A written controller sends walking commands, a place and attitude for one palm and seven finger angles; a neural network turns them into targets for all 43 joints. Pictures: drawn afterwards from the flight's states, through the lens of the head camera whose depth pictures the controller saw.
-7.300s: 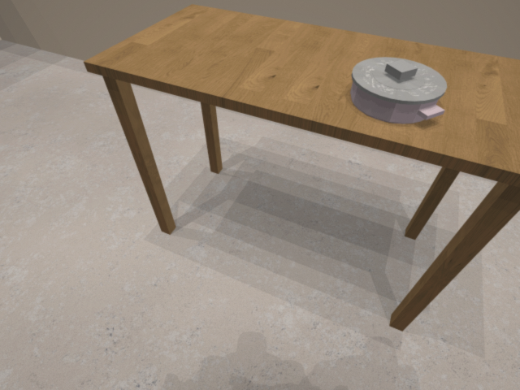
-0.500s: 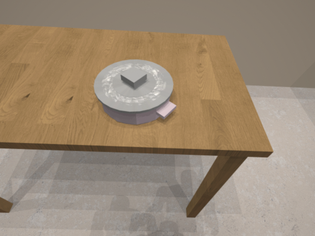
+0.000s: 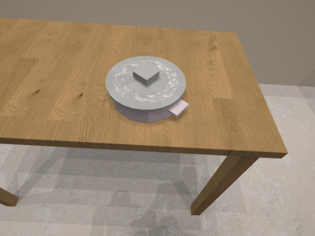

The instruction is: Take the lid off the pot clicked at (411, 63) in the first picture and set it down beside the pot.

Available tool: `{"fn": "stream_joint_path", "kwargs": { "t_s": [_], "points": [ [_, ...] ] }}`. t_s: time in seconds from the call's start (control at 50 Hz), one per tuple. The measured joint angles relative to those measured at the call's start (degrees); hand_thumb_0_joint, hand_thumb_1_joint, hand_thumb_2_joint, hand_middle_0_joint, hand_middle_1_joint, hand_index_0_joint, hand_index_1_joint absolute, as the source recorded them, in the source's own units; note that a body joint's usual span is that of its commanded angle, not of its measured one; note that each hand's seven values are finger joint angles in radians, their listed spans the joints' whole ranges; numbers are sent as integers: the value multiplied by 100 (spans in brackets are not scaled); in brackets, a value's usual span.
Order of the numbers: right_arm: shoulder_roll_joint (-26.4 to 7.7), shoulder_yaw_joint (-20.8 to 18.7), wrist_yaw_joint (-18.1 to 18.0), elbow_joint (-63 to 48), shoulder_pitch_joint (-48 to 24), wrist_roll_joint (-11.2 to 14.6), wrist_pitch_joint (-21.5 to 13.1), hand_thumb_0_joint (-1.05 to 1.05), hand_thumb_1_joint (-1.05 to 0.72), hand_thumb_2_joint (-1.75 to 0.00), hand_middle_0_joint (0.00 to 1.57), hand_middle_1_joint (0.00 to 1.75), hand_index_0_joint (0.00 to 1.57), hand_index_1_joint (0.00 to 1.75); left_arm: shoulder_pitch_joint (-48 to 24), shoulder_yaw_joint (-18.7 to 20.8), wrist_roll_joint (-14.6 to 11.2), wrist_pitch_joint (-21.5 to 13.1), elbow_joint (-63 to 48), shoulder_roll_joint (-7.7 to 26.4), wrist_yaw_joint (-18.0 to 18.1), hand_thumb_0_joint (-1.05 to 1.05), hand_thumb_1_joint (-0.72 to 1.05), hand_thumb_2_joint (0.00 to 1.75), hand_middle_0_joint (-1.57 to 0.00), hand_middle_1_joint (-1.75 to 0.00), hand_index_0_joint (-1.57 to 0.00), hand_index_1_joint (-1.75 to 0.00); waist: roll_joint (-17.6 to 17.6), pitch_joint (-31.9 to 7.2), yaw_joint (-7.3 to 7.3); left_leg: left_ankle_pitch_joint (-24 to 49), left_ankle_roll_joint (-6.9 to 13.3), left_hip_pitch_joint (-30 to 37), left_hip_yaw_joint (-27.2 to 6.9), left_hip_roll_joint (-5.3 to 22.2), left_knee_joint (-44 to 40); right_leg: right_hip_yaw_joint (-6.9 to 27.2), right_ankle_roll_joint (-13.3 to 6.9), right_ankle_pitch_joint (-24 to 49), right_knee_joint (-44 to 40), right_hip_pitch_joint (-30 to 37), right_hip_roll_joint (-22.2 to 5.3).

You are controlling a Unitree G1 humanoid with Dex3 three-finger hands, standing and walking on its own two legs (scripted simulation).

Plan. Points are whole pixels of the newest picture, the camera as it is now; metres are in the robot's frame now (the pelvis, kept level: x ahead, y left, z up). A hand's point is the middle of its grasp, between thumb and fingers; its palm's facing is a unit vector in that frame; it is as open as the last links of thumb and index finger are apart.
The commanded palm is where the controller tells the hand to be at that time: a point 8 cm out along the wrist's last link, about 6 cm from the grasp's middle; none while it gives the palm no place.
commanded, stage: look again from close up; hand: left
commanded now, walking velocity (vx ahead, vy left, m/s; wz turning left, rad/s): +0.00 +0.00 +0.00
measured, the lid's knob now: (146, 74) +0.47 +0.06 +0.16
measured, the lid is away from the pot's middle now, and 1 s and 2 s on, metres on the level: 0.00 0.00 0.00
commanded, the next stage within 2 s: lift the closed hand beside the body in 0.88 s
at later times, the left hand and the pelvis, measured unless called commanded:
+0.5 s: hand out of the picture -0.03 +0.16 -0.19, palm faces +0.00 -0.99 -0.14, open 7.4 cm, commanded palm none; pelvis -0.02 +0.00 +0.00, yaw -2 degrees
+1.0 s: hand out of the picture -0.06 +0.16 -0.19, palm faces -0.03 -0.99 -0.14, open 7.4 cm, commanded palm +0.07 +0.21 -0.06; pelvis -0.03 +0.00 +0.00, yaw -2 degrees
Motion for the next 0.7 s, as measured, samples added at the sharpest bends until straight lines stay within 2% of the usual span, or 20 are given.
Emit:
{"fn": "stream_joint_path", "kwargs": {
  "t_s": [0.04, 0.1, 0.12, 0.2, 0.24, 0.32, 0.38, 0.46, 0.54, 0.7],
  "points": [
    [-44, -15, -14, 9, -18, -8, 75, 1, -92, -90, 20, 30, 20, 30, 28, 35, -4, -5, -59, 11, 15, 0, 90, 90, -20, -30, -20, -30, 74, -47, 57, -113, -21, -64, -49, -6, 238, -3, 57, -29, 37, 34, 13],
    [-167, -64, -1, 33, -135, 5, 194, 2, -93, -90, 20, 30, 20, 30, 152, 69, 14, -25, -131, 23, 19, 0, 90, 90, -20, -30, -20, -30, 170, -178, 129, -305, -290, -155, -57, 90, 543, -11, 171, 10, 23, 78, 90],
    [-207, -82, 16, 4, -184, 6, 208, 2, -93, -90, 20, 30, 20, 30, 194, 75, 25, -22, -151, 32, 10, 0, 90, 90, -20, -30, -20, -30, 181, -211, 131, -343, -293, -187, -44, 120, 613, 0, 186, 16, 37, 66, 120],
    [-299, -113, 65, -132, -396, -9, 142, 1, -93, -90, 20, 30, 20, 30, 274, 73, 61, -3, -178, 74, -23, 0, 90, 90, -20, -30, -20, -30, 133, -262, 120, -363, -75, -251, 28, 214, 728, 66, 255, 64, 71, 12, 212],
    [-300, -108, 72, -194, -455, -14, 89, 1, -93, -90, 20, 30, 20, 30, 276, 72, 79, 25, -196, 99, -34, 0, 90, 90, -20, -30, -20, -30, 56, -283, 129, -317, -17, -241, 55, 225, 672, 94, 205, 85, 77, -16, 226],
    [-273, -94, 54, -250, -511, 3, 23, 1, -92, -90, 20, 30, 20, 30, 277, 66, 111, 57, -248, 129, -38, 0, 90, 90, -20, -30, -20, -30, -131, -338, 189, -167, -119, -164, 124, 170, 410, 176, 72, 78, 137, -103, 171],
    [-266, -82, 56, -240, -519, 12, 13, 0, -91, -90, 20, 30, 20, 30, 292, 52, 124, 35, -272, 111, -46, 0, 90, 90, -20, -30, -20, -30, -142, -366, 223, -82, -31, -145, 125, 175, 315, 179, 173, 172, 26, -76, 174],
    [-186, -56, 81, -200, -514, 20, 20, 0, -91, -90, 20, 30, 20, 30, 342, 42, 124, -3, -292, 110, -61, 0, 90, 90, -20, -30, -20, -30, -172, -372, 244, -55, -196, -148, 112, 233, 270, 177, 274, 325, -175, -20, 219],
    [-129, -68, 85, -159, -480, 29, 16, 0, -91, -90, 20, 30, 20, 30, 385, 32, 130, -8, -278, 102, -82, 0, 90, 90, -20, -30, -20, -30, -182, -347, 227, -12, -108, -188, 104, 274, 266, 166, 336, 409, -265, -21, 259],
    [-115, -99, 86, -7, -337, 35, 27, 0, -92, -90, 20, 30, 20, 30, 449, 44, 144, 9, -212, 94, -93, 0, 90, 90, -20, -30, -20, -30, -222, -322, 207, 68, -90, -227, 104, 255, 177, 163, 288, 437, -264, -101, 245]
  ]
}}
